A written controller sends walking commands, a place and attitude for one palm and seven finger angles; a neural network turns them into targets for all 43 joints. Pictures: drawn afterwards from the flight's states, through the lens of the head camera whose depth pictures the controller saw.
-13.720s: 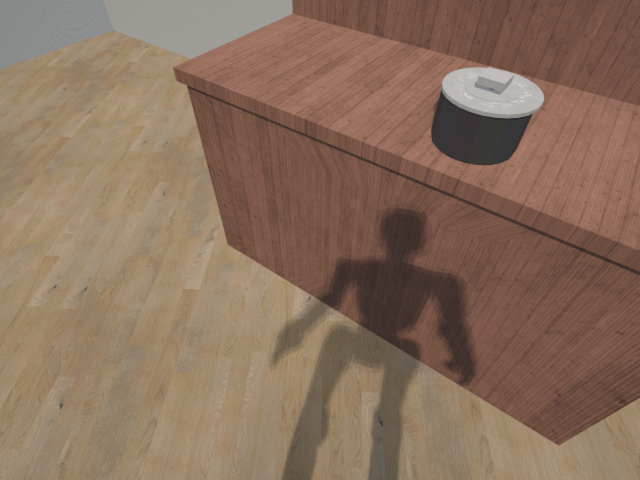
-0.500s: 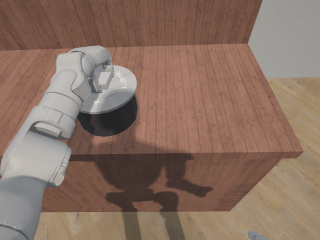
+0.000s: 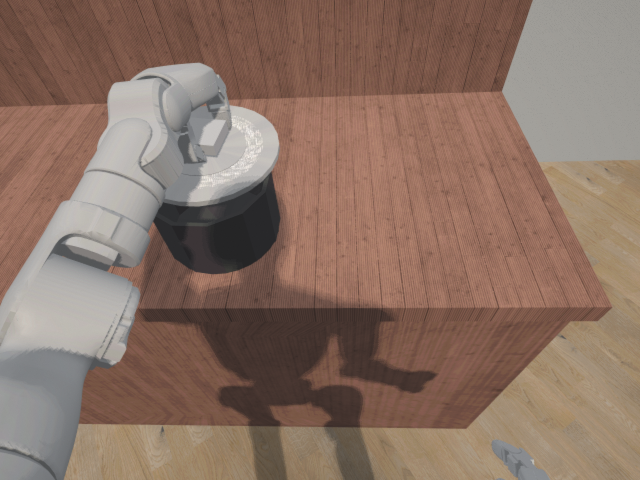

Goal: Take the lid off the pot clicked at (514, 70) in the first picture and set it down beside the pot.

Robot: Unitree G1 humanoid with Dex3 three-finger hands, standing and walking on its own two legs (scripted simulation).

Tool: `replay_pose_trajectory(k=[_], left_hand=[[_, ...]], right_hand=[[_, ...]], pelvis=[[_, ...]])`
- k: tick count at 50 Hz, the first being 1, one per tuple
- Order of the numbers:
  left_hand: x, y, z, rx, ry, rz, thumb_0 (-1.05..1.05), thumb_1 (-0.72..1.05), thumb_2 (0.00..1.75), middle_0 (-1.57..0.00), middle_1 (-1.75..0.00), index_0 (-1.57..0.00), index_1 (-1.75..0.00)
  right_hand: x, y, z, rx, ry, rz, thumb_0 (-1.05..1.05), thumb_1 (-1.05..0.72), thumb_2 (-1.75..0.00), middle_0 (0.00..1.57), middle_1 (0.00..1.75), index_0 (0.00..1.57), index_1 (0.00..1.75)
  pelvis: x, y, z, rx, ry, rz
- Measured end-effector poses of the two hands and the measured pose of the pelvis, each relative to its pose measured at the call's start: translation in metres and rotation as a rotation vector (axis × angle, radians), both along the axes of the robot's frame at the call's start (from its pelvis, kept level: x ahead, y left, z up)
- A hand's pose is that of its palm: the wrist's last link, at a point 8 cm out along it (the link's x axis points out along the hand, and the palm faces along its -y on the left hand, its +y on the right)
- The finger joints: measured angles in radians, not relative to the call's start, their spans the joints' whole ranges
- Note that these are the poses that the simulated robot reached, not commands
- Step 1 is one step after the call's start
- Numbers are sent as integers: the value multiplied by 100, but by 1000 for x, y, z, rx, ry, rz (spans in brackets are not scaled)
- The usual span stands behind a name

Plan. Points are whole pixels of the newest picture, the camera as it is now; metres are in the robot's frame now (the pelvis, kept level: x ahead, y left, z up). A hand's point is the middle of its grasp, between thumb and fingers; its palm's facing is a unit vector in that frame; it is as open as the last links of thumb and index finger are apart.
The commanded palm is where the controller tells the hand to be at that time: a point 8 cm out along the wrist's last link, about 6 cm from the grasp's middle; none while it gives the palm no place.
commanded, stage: lift the lid straight up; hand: left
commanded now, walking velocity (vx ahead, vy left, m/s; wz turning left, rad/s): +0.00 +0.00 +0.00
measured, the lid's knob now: (202, 135) +0.50 +0.14 +0.18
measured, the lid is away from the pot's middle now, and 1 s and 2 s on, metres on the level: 0.01 0.01 0.09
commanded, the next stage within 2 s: move the lid sideways beside the pot in 1.24 s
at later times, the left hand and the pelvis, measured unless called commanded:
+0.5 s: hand (178, 104) +0.47 +0.15 +0.24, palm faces -0.26 -0.05 -0.97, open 8.7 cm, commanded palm +0.45 +0.15 +0.32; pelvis -0.01 +0.00 +0.00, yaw +0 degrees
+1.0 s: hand (156, 64) +0.47 +0.15 +0.29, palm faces -0.17 -0.05 -0.98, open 8.7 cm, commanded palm +0.45 +0.15 +0.36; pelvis -0.01 +0.00 +0.00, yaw +0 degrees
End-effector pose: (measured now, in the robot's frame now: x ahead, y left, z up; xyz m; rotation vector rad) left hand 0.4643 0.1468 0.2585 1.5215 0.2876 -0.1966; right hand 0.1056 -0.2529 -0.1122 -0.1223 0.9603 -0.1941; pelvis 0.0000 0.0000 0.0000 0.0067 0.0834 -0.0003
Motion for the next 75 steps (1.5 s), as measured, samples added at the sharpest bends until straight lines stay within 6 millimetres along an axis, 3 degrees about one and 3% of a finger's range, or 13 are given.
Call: replay_pose_trajectory(k=[9,29,54,75], left_hand=[[-3,-2,18,-10,-19,22,0,12,93,-70,-95,-56,-85],[0,0,52,-8,-71,29,0,12,93,-71,-95,-56,-85],[-7,5,93,8,-138,73,0,12,93,-72,-95,-57,-85],[-3,8,93,17,-126,66,0,12,93,-72,-95,-57,-85]], right_hand=[[3,0,3,-2,-25,6,1,-91,-90,20,30,20,30],[-27,-5,-2,-21,24,-30,1,-91,-90,20,30,20,30],[-4,7,3,-11,-27,11,1,-91,-90,20,30,20,30],[-18,1,1,-15,6,-20,1,-91,-90,20,30,20,30]], pelvis=[[-4,-3,0,2,-9,-3],[-7,-2,1,2,-8,-10],[-7,3,1,1,-1,-4],[-9,1,1,1,3,-14]])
